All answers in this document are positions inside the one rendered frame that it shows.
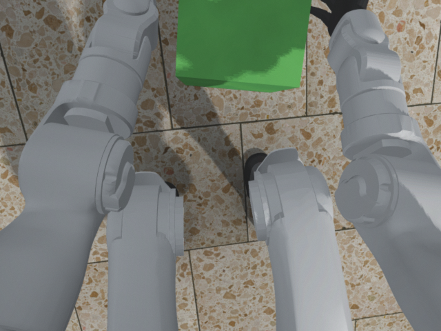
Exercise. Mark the right robot upper arm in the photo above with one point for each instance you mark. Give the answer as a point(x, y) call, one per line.
point(395, 205)

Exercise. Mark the left robot thigh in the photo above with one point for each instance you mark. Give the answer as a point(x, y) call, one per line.
point(141, 292)

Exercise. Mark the robot right hand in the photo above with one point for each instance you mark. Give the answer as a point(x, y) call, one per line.
point(338, 9)

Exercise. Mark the left robot upper arm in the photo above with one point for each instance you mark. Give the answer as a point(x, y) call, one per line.
point(71, 177)

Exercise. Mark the left robot forearm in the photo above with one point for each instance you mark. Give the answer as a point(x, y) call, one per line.
point(105, 88)

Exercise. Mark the right robot foot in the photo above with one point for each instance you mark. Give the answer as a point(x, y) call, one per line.
point(251, 166)

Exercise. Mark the carton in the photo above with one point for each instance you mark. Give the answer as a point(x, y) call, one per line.
point(253, 45)

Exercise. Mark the right robot forearm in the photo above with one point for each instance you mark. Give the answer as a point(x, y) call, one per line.
point(371, 93)

